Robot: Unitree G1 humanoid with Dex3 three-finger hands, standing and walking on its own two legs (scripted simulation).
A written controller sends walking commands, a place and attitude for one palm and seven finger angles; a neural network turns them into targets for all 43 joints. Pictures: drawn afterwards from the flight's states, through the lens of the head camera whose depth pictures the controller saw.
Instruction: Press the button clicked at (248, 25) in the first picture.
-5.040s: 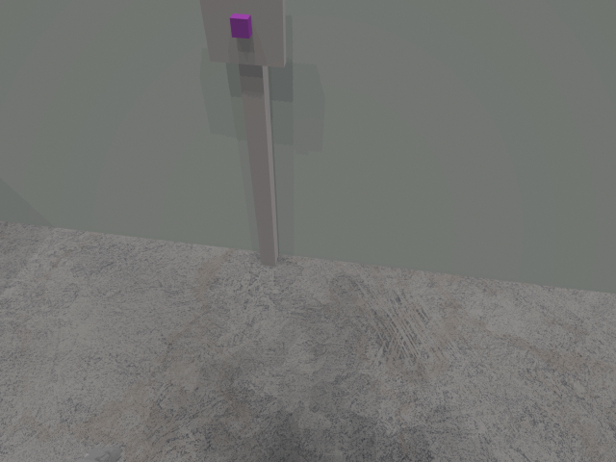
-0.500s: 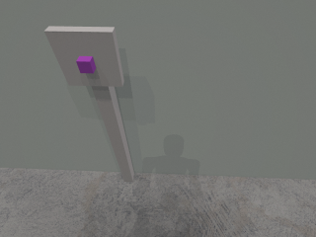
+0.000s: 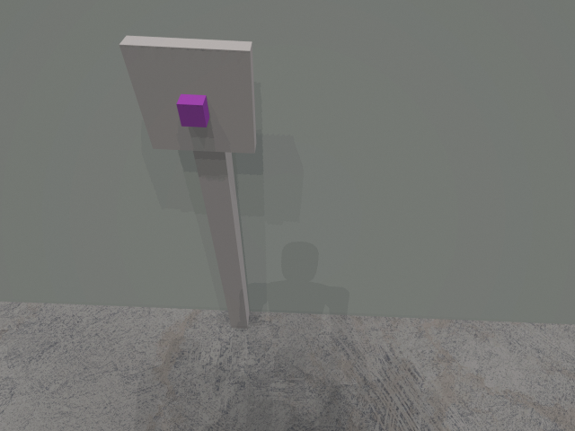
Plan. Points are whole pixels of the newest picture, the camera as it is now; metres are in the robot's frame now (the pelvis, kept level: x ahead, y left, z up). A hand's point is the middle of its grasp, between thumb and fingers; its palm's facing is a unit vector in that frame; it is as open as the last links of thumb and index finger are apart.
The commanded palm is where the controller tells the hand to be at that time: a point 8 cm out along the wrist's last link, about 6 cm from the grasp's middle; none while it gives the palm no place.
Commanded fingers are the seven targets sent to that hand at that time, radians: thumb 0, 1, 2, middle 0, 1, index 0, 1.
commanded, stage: come to a stop and stand still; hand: left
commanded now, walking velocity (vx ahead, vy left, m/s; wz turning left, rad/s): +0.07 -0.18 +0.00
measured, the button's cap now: (194, 109) +0.53 +0.19 +0.17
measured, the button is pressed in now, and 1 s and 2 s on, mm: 0 0 0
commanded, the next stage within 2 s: look again from close up in 1.30 s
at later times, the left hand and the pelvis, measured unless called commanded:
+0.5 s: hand out of the picture +0.07 +0.15 -0.18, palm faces +0.01 -0.98 -0.18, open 7.2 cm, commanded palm none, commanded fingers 0.00 0.90 0.90 -0.20 -0.30 -0.20 -0.30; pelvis +0.02 -0.03 +0.00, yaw +0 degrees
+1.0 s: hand out of the picture +0.03 +0.12 -0.17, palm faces +0.03 -0.98 -0.18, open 7.4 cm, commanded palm none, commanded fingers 0.00 0.90 0.90 -0.20 -0.30 -0.20 -0.30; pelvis +0.05 -0.04 +0.00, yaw +0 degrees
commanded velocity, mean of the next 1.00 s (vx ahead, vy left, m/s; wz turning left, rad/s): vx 0.01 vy -0.01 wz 0.00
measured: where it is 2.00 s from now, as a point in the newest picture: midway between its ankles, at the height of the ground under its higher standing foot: outside the picture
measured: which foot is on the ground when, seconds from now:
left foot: down 0.00-1.00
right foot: up 0.00-0.24, down 0.26-1.00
